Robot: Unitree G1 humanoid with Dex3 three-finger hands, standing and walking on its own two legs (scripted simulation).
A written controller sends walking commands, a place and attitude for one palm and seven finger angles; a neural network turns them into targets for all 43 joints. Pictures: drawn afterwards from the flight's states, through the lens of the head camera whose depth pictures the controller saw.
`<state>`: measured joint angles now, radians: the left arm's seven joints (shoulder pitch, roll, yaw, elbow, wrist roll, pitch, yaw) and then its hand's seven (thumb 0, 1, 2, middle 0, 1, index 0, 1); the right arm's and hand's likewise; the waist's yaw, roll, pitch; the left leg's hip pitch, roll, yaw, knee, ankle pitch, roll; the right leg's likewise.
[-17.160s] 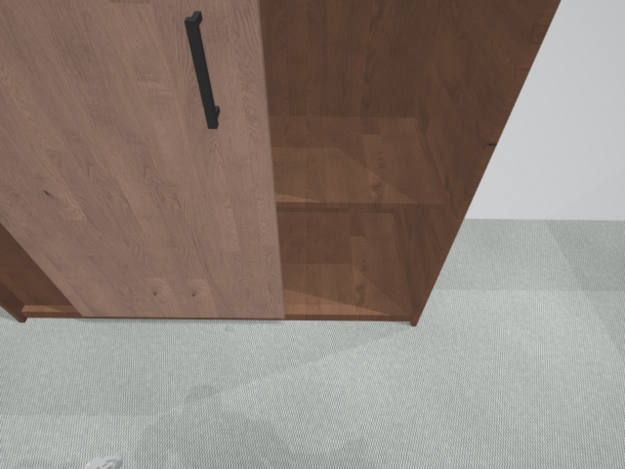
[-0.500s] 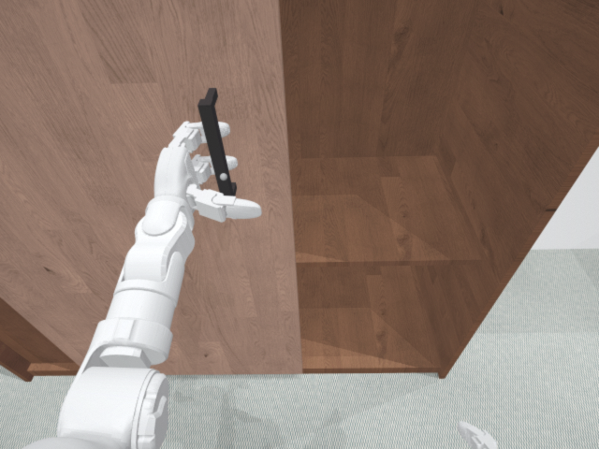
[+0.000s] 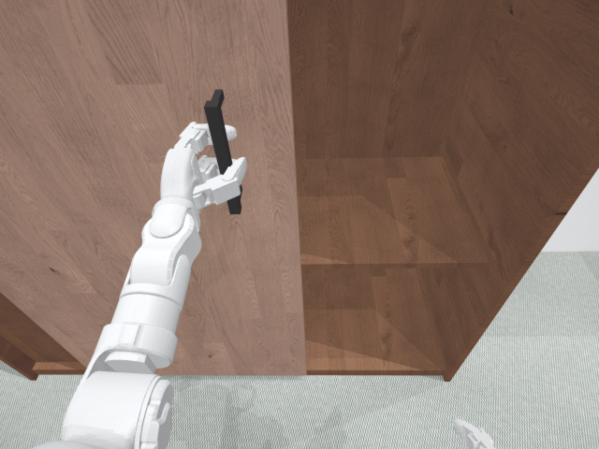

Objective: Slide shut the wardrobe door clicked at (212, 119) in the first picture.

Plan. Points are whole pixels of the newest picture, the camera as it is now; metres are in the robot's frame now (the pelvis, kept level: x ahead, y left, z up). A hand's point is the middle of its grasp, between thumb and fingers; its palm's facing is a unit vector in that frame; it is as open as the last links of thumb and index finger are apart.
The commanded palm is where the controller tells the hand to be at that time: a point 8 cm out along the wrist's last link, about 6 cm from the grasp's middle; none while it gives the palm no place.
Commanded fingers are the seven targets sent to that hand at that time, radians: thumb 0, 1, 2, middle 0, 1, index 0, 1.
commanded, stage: grip the handle and tug to test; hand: left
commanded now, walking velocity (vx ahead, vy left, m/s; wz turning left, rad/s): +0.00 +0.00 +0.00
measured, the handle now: (227, 156) +0.47 +0.12 +0.17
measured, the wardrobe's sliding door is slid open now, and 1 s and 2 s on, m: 0.46 0.46 0.46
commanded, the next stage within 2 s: tug the door sideways, standing still in 0.80 s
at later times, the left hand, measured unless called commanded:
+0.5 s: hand (233, 179) +0.41 +0.10 +0.18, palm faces +0.06 -1.00 -0.02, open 6.4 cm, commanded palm +0.37 +0.14 +0.17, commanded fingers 0.00 0.90 0.90 -0.45 -1.40 -0.45 -1.40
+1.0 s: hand (232, 182) +0.41 +0.10 +0.18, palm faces +0.01 -1.00 -0.03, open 6.7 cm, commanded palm +0.38 +0.14 +0.17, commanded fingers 0.00 0.90 0.90 -0.45 -1.40 -0.45 -1.40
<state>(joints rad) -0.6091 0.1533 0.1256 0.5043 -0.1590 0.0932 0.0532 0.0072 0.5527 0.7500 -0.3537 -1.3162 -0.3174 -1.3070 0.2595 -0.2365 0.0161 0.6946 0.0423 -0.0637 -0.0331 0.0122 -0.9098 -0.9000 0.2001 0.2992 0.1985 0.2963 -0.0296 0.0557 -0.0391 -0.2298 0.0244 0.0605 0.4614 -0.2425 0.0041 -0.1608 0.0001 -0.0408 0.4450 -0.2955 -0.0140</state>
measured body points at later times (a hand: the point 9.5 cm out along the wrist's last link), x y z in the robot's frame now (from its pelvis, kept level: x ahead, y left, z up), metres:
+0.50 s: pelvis +0.01 -0.01 +0.00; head +0.01 -0.03 +0.45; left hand +0.40 +0.15 +0.18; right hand +0.16 -0.24 -0.11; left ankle +0.00 +0.12 -0.74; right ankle -0.04 -0.11 -0.74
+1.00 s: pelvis +0.06 -0.01 +0.00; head +0.05 -0.04 +0.45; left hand +0.40 +0.15 +0.18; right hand +0.23 -0.25 -0.09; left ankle +0.00 +0.12 -0.74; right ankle -0.04 -0.11 -0.74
